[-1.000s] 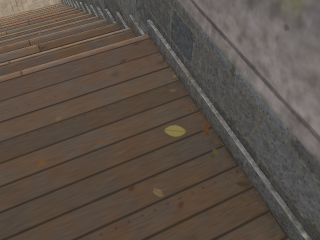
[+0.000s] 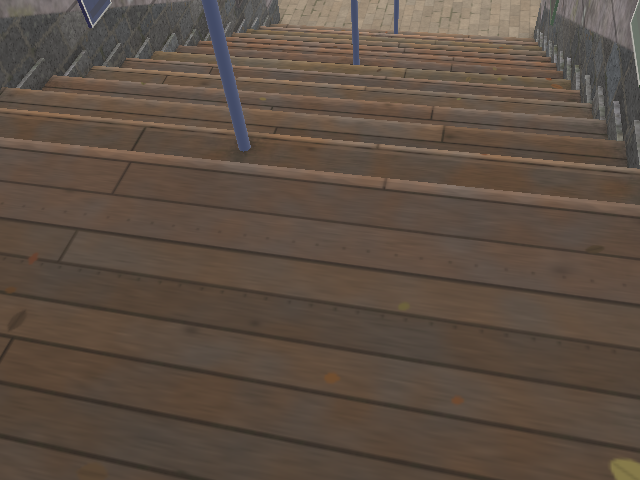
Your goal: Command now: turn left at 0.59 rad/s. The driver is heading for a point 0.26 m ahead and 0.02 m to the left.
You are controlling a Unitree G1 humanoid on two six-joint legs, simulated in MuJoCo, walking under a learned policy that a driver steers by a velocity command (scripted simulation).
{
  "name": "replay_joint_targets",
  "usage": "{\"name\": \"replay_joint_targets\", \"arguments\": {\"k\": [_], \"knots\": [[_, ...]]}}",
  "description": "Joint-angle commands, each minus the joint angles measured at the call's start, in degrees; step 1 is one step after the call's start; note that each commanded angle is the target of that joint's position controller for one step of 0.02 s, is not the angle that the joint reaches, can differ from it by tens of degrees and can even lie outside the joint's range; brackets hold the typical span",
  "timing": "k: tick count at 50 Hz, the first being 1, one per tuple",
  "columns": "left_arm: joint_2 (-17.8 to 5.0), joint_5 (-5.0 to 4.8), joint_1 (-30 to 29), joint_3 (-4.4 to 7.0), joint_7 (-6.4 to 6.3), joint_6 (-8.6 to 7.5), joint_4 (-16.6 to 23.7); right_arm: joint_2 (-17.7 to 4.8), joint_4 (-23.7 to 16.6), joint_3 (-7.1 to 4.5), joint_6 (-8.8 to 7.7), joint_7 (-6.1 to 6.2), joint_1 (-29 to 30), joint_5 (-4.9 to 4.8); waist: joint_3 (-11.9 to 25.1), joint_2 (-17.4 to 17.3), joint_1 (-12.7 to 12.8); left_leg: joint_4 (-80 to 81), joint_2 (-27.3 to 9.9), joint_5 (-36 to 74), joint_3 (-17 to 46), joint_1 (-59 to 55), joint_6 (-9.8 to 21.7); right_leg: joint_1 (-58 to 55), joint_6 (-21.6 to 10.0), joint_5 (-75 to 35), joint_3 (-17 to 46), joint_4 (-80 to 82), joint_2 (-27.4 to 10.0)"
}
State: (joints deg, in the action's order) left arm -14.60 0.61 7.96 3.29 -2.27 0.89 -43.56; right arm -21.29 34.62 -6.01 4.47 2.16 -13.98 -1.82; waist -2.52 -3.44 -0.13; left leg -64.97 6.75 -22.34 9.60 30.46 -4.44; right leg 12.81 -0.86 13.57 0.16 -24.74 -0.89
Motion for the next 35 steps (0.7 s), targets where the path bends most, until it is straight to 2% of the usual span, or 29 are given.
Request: {"name": "replay_joint_targets", "arguments": {"k": [1,2,4,6,8,9,10,12,13,14,15,16,17,18,19,20,21,22,23,24,26,28,31,32,33,34,35], "knots": [[-9.3,0.71,1.6,2.2,-0.38,-0.69,2.7,-2.5,-4.3,-0.14,-0.24,0.22,1.8,-0.03,5.0,12.7,2.3,2.1,-3.8,1.2,-2.9,7.6,-2.0,-13.6,-10.7,-31.4,7.4,4.9,-13.9],[-11.2,0.66,2.8,2.73,-0.84,-0.61,1.9,-1.9,-5.3,0.38,-0.42,0.1,2.6,0.06,5.4,13.2,2.5,4.2,-5.1,1.0,-3.6,7.0,-2.4,-14.6,-11.2,-32.1,6.9,4.9,-14.7],[-12.1,0.33,2.8,3.11,-1.18,-0.51,1.6,-1.3,-5.8,0.94,-0.63,-0.27,4.0,0.32,5.4,13.3,3.1,8.8,-7.1,1.0,-5.3,4.6,-2.6,-14.2,-11.3,-31.8,5.1,5.2,-15.3],[-12.2,-0.31,2.2,3.28,-0.97,-0.07,1.6,0.0,-5.7,1.58,-0.61,-0.63,5.0,0.32,5.4,13.7,3.5,13.2,-8.1,-0.1,-7.6,0.6,-2.4,-12.2,-11.1,-31.6,3.1,5.1,-16.0],[-13.6,-0.67,0.9,3.64,-0.28,-0.18,1.7,-0.6,-5.4,1.49,-0.32,-1.13,4.9,0.11,5.1,14.5,3.0,18.4,-8.3,0.2,-9.7,-4.2,-1.6,-9.6,-10.5,-30.1,0.8,4.9,-15.9],[-13.5,-0.75,0.6,3.58,0.25,-0.52,1.8,-1.0,-5.3,1.25,-0.09,-1.26,5.1,0.07,5.0,14.8,2.9,21.0,-8.2,0.6,-10.3,-5.9,-0.9,-8.9,-10.4,-30.2,0.9,4.5,-16.3],[-14.3,-1.26,0.8,3.82,0.47,-0.77,1.9,-1.6,-5.6,1.07,-0.01,-1.59,5.9,-0.2,4.9,14.7,2.7,24.2,-8.3,1.7,-10.5,-7.7,-0.1,-8.7,-10.0,-28.9,1.3,4.4,-16.8],[-15.2,-2.1,0.2,4.1,0.51,-0.92,1.6,-1.5,-5.2,0.81,0.18,-1.87,4.5,-0.25,5.0,13.8,0.4,31.7,-7.9,5.8,-11.4,-12.8,3.2,-7.4,-8.6,-27.3,0.8,2.5,-17.9],[-14.3,-2.78,0.2,3.91,0.74,-1.28,1.7,-1.7,-3.9,0.53,0.17,-2.12,2.6,0.07,5.2,13.0,-0.7,37.7,-6.8,11.1,-12.2,-16.9,5.1,-6.3,-6.5,-24.5,-1.1,-0.2,-16.5],[-12.0,-2.47,3.3,3.04,1.26,-1.59,0.6,-3.1,-2.4,-0.04,0.14,-2.06,0.8,0.32,6.3,8.9,-0.9,43.6,-6.8,20.1,-9.4,-25.1,7.2,-1.5,-3.1,-19.7,-3.8,-5.8,-13.5],[-8.0,0.54,6.5,1.78,1.98,-2.0,1.1,-8.5,-2.1,-1.26,-0.01,-1.02,-1.6,0.42,8.7,-8.2,0.4,41.5,-17.6,49.3,4.7,-38.0,11.4,12.4,1.9,3.4,-9.1,-20.6,-7.2],[-7.3,1.63,5.3,1.16,2.24,-1.98,3.3,-9.4,-3.1,-0.76,-0.82,-1.08,-0.6,1.81,13.2,-15.9,-0.3,41.1,-29.8,58.4,15.6,-35.8,22.8,19.7,3.8,26.0,-5.4,-31.8,-2.4],[-11.1,-0.07,1.2,2.25,1.92,-1.27,2.8,-4.3,-3.0,0.73,-2.05,-1.86,-0.1,3.09,13.9,-5.5,-3.3,43.6,-28.7,52.2,11.6,-31.0,24.5,17.1,3.7,25.5,0.4,-38.3,-4.1],[-9.6,-1.47,1.0,2.0,1.73,-0.66,2.6,-2.8,-0.9,1.44,-2.8,-2.0,2.1,3.14,10.2,-4.2,-0.9,44.8,-24.6,45.0,5.9,-27.4,21.2,16.4,2.9,22.6,1.5,-38.2,-4.7],[-8.4,-1.45,3.7,1.7,1.27,-0.01,0.6,-1.2,-0.2,1.78,-3.24,-2.03,5.5,2.35,8.2,-3.4,0.9,45.6,-21.0,38.8,1.9,-26.0,18.0,15.5,3.3,18.2,1.9,-36.0,-5.1],[-8.5,-0.88,5.7,1.71,0.83,0.57,-0.8,0.7,0.1,2.54,-3.67,-2.01,8.3,1.98,6.9,-4.5,2.0,45.8,-19.6,40.3,-1.0,-24.3,16.6,13.4,4.0,13.8,2.0,-34.5,-4.9],[-8.6,-0.68,7.6,1.74,0.74,0.86,-1.7,1.1,0.9,2.86,-3.89,-1.86,9.5,2.3,6.5,-5.3,3.2,45.8,-18.4,43.3,-3.9,-22.0,16.3,9.7,4.7,11.1,1.7,-33.8,-4.1],[-8.4,-0.78,8.0,1.58,0.83,1.01,-2.1,2.0,2.1,3.15,-3.99,-1.65,9.4,2.99,6.5,-5.0,3.2,45.8,-17.8,42.6,-5.8,-21.7,16.3,7.8,5.3,9.1,2.6,-31.7,-3.3],[-8.7,-1.43,7.8,1.53,0.75,1.25,-2.0,2.6,2.6,3.36,-4.49,-1.44,9.7,3.01,6.3,-4.6,2.7,45.9,-18.1,42.2,-6.8,-22.1,16.4,6.5,5.6,8.4,3.4,-28.2,-3.0],[-8.5,-1.59,7.0,1.34,0.6,1.42,-1.7,2.1,3.5,3.3,-4.7,-1.23,9.7,2.95,5.8,-4.7,2.3,45.8,-18.4,40.6,-6.9,-22.7,16.4,5.8,5.7,8.3,3.6,-25.4,-2.9],[-9.9,-1.61,5.5,1.39,-0.08,1.71,-1.0,-0.5,4.4,2.52,-4.82,-0.95,8.9,3.01,5.1,-5.1,0.8,45.7,-21.0,36.8,-4.7,-23.8,17.5,6.4,6.0,10.2,3.1,-24.1,-2.7],[-9.9,-1.89,4.7,1.5,-0.13,1.85,-0.2,-2.8,5.5,1.76,-4.36,-0.75,7.9,2.43,3.8,-3.9,0.4,46.0,-24.1,32.0,-1.1,-24.6,18.9,9.2,6.0,13.1,2.6,-26.0,-2.5],[-9.2,-2.45,3.6,1.58,0.22,2.0,0.6,-2.9,5.8,1.15,-3.94,-0.53,7.9,2.16,1.5,-2.5,-0.5,47.1,-26.9,28.2,1.6,-26.5,20.3,14.9,5.6,16.2,3.5,-28.7,-3.3],[-8.8,-2.32,3.5,1.58,0.35,2.05,0.7,-2.9,5.8,0.93,-3.93,-0.53,8.2,2.15,1.5,-2.5,-0.3,47.0,-26.9,29.2,0.9,-27.0,20.3,15.3,5.4,16.5,3.2,-28.4,-3.4],[-7.6,-1.53,3.5,1.32,0.6,1.85,1.5,-3.2,6.8,0.61,-3.63,-0.4,8.1,1.79,2.4,-2.0,0.1,46.8,-26.2,29.9,-0.5,-27.8,19.6,14.3,4.9,17.1,2.2,-27.6,-3.4],[-7.2,-1.58,3.7,1.23,0.86,1.76,1.6,-3.2,6.7,0.43,-3.43,-0.37,8.6,1.72,2.9,-2.2,0.3,46.4,-25.8,31.2,-2.0,-27.6,19.3,13.0,4.6,17.0,1.3,-26.3,-3.3],[-7.4,-2.02,4.1,1.4,1.32,1.92,1.7,-3.7,6.3,0.15,-3.37,-0.31,10.0,1.73,3.5,-2.1,0.6,45.9,-25.8,32.9,-3.2,-27.2,19.0,11.4,4.4,15.7,0.3,-24.8,-3.3]]}}
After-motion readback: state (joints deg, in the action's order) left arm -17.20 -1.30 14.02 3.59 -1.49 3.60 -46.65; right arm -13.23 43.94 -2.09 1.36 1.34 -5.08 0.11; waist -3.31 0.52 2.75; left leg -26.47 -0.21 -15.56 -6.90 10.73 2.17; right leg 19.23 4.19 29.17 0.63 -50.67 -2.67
